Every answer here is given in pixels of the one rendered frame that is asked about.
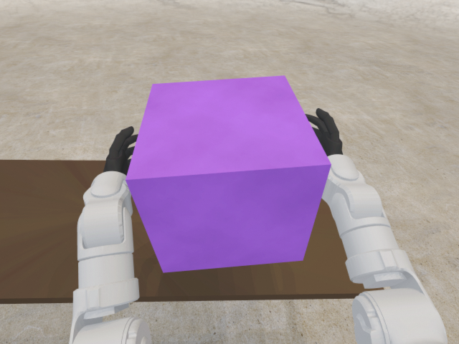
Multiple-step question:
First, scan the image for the table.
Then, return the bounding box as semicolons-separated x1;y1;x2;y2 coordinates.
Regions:
0;160;384;304

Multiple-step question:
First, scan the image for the robot right forearm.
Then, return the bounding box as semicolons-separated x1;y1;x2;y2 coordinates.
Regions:
321;154;448;344

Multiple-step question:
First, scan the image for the robot right upper arm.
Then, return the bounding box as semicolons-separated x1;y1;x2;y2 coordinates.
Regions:
352;287;447;344

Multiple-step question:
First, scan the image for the left robot hand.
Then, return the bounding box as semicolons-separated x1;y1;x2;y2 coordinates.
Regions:
103;126;138;175

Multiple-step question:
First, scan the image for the carton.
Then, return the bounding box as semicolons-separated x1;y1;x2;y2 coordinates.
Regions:
126;75;331;273

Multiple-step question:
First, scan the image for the robot left upper arm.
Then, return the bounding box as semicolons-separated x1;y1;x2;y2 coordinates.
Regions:
73;317;152;344

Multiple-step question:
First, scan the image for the right robot hand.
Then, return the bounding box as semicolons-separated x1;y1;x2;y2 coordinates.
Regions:
305;108;343;156

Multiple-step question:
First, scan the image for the robot left forearm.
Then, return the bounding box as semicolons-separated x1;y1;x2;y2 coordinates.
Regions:
69;171;140;344

